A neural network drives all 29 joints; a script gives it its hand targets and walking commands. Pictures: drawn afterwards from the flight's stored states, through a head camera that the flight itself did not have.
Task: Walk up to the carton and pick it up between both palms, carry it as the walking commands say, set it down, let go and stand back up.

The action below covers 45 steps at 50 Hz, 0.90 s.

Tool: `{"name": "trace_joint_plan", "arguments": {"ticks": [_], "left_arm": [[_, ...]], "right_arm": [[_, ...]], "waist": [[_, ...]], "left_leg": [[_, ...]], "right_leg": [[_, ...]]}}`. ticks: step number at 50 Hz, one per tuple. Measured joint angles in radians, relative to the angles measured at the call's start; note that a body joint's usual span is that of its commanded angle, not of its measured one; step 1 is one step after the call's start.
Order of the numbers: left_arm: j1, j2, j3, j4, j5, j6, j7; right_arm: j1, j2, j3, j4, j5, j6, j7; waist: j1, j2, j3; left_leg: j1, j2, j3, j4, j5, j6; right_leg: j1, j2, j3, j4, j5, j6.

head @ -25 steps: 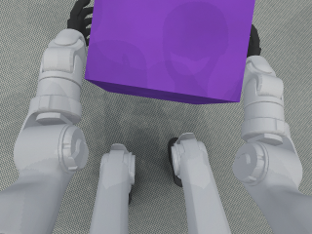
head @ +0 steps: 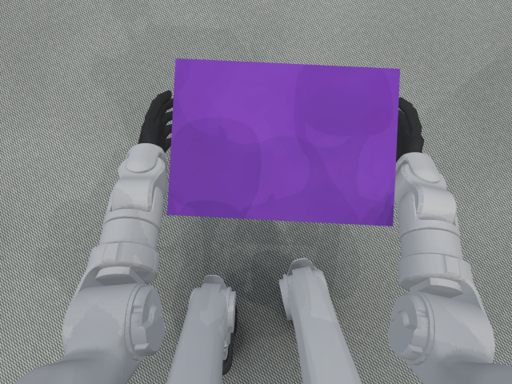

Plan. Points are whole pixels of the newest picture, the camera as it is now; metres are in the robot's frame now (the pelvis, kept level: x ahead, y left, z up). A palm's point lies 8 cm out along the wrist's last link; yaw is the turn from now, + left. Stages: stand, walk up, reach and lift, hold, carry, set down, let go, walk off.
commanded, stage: reach and lift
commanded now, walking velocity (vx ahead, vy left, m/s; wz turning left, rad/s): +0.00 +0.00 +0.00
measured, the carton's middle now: (277, 154) +0.46 -0.07 -0.14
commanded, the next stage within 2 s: none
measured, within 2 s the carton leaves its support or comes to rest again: neither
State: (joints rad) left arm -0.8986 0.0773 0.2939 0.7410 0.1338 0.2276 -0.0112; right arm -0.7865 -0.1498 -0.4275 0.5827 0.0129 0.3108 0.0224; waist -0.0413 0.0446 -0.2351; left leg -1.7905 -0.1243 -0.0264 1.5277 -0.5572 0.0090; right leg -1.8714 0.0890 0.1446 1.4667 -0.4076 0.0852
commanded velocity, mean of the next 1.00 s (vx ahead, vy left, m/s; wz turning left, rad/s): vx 0.00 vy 0.00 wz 0.00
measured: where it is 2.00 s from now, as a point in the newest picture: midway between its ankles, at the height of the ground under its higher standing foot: (264, 333)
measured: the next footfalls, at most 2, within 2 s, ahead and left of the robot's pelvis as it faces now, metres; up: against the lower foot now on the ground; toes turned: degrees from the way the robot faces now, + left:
none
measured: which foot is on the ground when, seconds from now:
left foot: down 0.00-1.00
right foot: down 0.00-1.00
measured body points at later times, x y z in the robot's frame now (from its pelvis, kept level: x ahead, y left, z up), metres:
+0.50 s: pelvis -0.07 +0.03 +0.02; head +0.15 -0.01 +0.41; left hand +0.46 +0.12 +0.00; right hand +0.36 -0.24 -0.03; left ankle +0.05 +0.11 -0.53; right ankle +0.10 -0.14 -0.53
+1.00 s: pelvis +0.04 +0.04 +0.12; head +0.22 +0.04 +0.53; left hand +0.46 +0.11 +0.04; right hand +0.37 -0.25 +0.05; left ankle +0.04 +0.11 -0.53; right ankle +0.10 -0.14 -0.53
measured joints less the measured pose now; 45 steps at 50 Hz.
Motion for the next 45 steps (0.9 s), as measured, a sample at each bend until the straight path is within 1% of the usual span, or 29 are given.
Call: {"name": "trace_joint_plan", "arguments": {"ticks": [1,2,4,7,8,11,12,15,16,18,20,22,23,25,27,28,29,31,32,33,34,35,36,38,39,41,43,45], "left_arm": [[0.02,0.008,0.012,0.004,-0.006,0.004,-0.008],[0.047,0.023,0.002,-0.018,-0.032,0.024,-0.012],[0.088,0.05,-0.014,-0.02,-0.07,0.049,-0.022],[0.117,0.088,-0.064,-0.023,-0.12,0.101,-0.028],[0.103,0.094,-0.078,-0.003,-0.124,0.11,-0.028],[0.013,0.095,-0.083,0.074,-0.106,0.127,-0.027],[-0.023,0.094,-0.086,0.094,-0.098,0.128,-0.025],[-0.14,0.079,-0.043,0.146,-0.045,0.126,-0.025],[-0.179,0.071,-0.013,0.166,-0.016,0.123,-0.029],[-0.249,0.062,0.045,0.196,0.035,0.123,-0.037],[-0.3,0.057,0.109,0.212,0.083,0.129,-0.048],[-0.303,0.053,0.123,0.181,0.096,0.145,-0.058],[-0.289,0.051,0.123,0.165,0.094,0.153,-0.063],[-0.248,0.044,0.127,0.151,0.091,0.168,-0.07],[-0.202,0.043,0.144,0.151,0.085,0.195,-0.078],[-0.192,0.044,0.171,0.17,0.097,0.204,-0.084],[-0.182,0.049,0.176,0.17,0.101,0.221,-0.088],[-0.162,0.056,0.154,0.145,0.09,0.245,-0.089],[-0.153,0.057,0.13,0.123,0.075,0.252,-0.084],[-0.14,0.056,0.096,0.099,0.054,0.253,-0.076],[-0.128,0.052,0.07,0.084,0.041,0.244,-0.066],[-0.113,0.046,0.043,0.07,0.026,0.234,-0.055],[-0.097,0.039,0.029,0.062,0.019,0.218,-0.047],[-0.056,0.028,0.016,0.043,0.009,0.193,-0.038],[-0.041,0.019,0.026,0.045,0.015,0.185,-0.036],[-0.037,-0.009,0.07,0.074,0.06,0.176,-0.038],[-0.012,-0.044,0.068,0.064,0.107,0.173,-0.034],[0.047,-0.08,0.044,0.023,0.133,0.163,-0.028]], "right_arm": [[-0.011,0.019,-0.006,0.024,-0.024,0.006,0.0],[-0.008,0.034,0.003,0.021,-0.033,0.02,-0.007],[0.012,0.073,0.001,0.039,-0.067,0.023,-0.018],[0.07,0.116,0.001,0.035,-0.088,0.03,-0.037],[0.08,0.123,-0.011,0.042,-0.087,0.026,-0.041],[0.065,0.12,-0.064,0.071,-0.087,0.02,-0.035],[0.054,0.111,-0.074,0.064,-0.078,0.025,-0.033],[-0.016,0.08,-0.12,0.065,-0.079,0.04,-0.014],[-0.041,0.068,-0.132,0.065,-0.081,0.048,-0.008],[-0.097,0.043,-0.148,0.064,-0.086,0.076,0.001],[-0.15,0.027,-0.156,0.068,-0.114,0.099,0.013],[-0.162,0.018,-0.134,0.038,-0.132,0.127,0.018],[-0.154,0.02,-0.122,0.026,-0.14,0.137,0.018],[-0.119,0.032,-0.105,0.018,-0.155,0.149,0.018],[-0.087,0.056,-0.1,0.032,-0.178,0.164,0.018],[-0.089,0.07,-0.117,0.061,-0.201,0.169,0.021],[-0.092,0.08,-0.124,0.076,-0.217,0.178,0.023],[-0.101,0.09,-0.14,0.09,-0.237,0.184,0.029],[-0.102,0.089,-0.142,0.084,-0.238,0.185,0.035],[-0.094,0.084,-0.138,0.071,-0.235,0.18,0.041],[-0.081,0.08,-0.136,0.056,-0.229,0.173,0.048],[-0.062,0.076,-0.131,0.038,-0.22,0.166,0.052],[-0.043,0.075,-0.128,0.024,-0.214,0.154,0.056],[-0.014,0.085,-0.139,0.018,-0.207,0.131,0.062],[-0.011,0.094,-0.165,0.034,-0.213,0.118,0.072],[-0.022,0.1,-0.241,0.087,-0.246,0.104,0.104],[0.007,0.085,-0.253,0.086,-0.251,0.106,0.131],[0.074,0.07,-0.215,0.053,-0.236,0.1,0.15]], "waist": [[0.001,-0.003,-0.006],[0.001,-0.007,0.005],[-0.01,-0.012,-0.004],[-0.039,-0.018,-0.02],[-0.051,-0.016,-0.019],[-0.085,-0.005,0.008],[-0.094,0.003,0.024],[-0.116,0.022,0.079],[-0.113,0.023,0.095],[-0.097,0.03,0.125],[-0.077,0.032,0.147],[-0.053,0.032,0.163],[-0.045,0.031,0.165],[-0.034,0.02,0.151],[-0.025,0.009,0.128],[-0.022,0.007,0.125],[-0.02,0.007,0.136],[-0.026,0.018,0.168],[-0.033,0.023,0.187],[-0.041,0.024,0.195],[-0.05,0.024,0.188],[-0.064,0.022,0.173],[-0.077,0.015,0.153],[-0.104,0.002,0.096],[-0.12,0.0,0.072],[-0.15,0.002,0.046],[-0.153,0.007,0.041],[-0.137,0.008,0.037]], "left_leg": [[0.003,-0.002,-0.001,-0.011,0.009,-0.003],[0.018,-0.004,-0.005,-0.019,0.019,-0.007],[0.031,-0.011,-0.021,-0.032,0.036,-0.015],[0.048,-0.022,-0.054,-0.04,0.058,-0.027],[0.056,-0.027,-0.066,-0.04,0.066,-0.03],[0.075,-0.037,-0.094,-0.036,0.092,-0.034],[0.08,-0.039,-0.099,-0.037,0.103,-0.032],[0.093,-0.037,-0.089,-0.042,0.133,-0.018],[0.098,-0.03,-0.077,-0.045,0.134,-0.008],[0.106,-0.012,-0.048,-0.055,0.13,0.014],[0.111,0.002,-0.012,-0.071,0.116,0.034],[0.132,0.008,0.02,-0.106,0.171,0.046],[0.145,0.007,0.035,-0.117,0.2,0.048],[0.17,-0.005,0.06,-0.112,0.188,0.05],[0.199,-0.013,0.068,-0.108,0.16,0.053],[0.216,-0.013,0.064,-0.107,0.141,0.055],[0.24,-0.013,0.055,-0.113,0.126,0.056],[0.282,-0.019,0.023,-0.139,0.097,0.045],[0.303,-0.023,0.005,-0.164,0.108,0.037],[0.321,-0.025,-0.011,-0.196,0.158,0.032],[0.328,-0.031,-0.027,-0.214,0.191,0.033],[0.33,-0.041,-0.04,-0.22,0.194,0.036],[0.333,-0.047,-0.05,-0.222,0.184,0.039],[0.337,-0.046,-0.065,-0.226,0.156,0.041],[0.345,-0.044,-0.072,-0.229,0.143,0.041],[0.374,-0.042,-0.086,-0.245,0.124,0.037],[0.416,-0.037,-0.087,-0.277,0.118,0.046],[0.465,-0.027,-0.075,-0.322,0.112,0.053]], "right_leg": [[0.004,-0.003,0.001,-0.009,0.002,-0.003],[0.02,-0.005,-0.002,-0.016,0.007,-0.006],[0.038,-0.014,-0.016,-0.03,0.021,-0.012],[0.068,-0.027,-0.047,-0.051,0.038,-0.022],[0.082,-0.033,-0.058,-0.057,0.044,-0.024],[0.121,-0.043,-0.085,-0.078,0.069,-0.029],[0.132,-0.045,-0.089,-0.087,0.079,-0.029],[0.155,-0.041,-0.08,-0.106,0.097,-0.033],[0.156,-0.036,-0.071,-0.105,0.074,-0.032],[0.158,-0.024,-0.047,-0.107,0.012,-0.028],[0.156,-0.015,-0.014,-0.113,-0.031,-0.018],[0.17,-0.006,0.023,-0.142,0.019,0.003],[0.182,-0.003,0.041,-0.155,0.076,0.016],[0.208,-0.003,0.077,-0.162,0.193,0.044],[0.232,-0.013,0.083,-0.146,0.167,0.066],[0.245,-0.019,0.074,-0.137,0.12,0.057],[0.269,-0.024,0.062,-0.14,0.073,0.045],[0.32,-0.039,0.027,-0.169,0.0,0.005],[0.348,-0.046,0.011,-0.198,-0.004,-0.015],[0.372,-0.048,-0.001,-0.231,0.026,-0.032],[0.386,-0.05,-0.011,-0.258,0.069,-0.047],[0.397,-0.05,-0.017,-0.28,0.129,-0.06],[0.403,-0.051,-0.02,-0.29,0.158,-0.055],[0.41,-0.055,-0.035,-0.299,0.129,-0.045],[0.419,-0.055,-0.044,-0.304,0.109,-0.05],[0.449,-0.057,-0.058,-0.32,0.079,-0.074],[0.488,-0.056,-0.059,-0.352,0.074,-0.086],[0.53,-0.053,-0.044,-0.393,0.083,-0.073]]}}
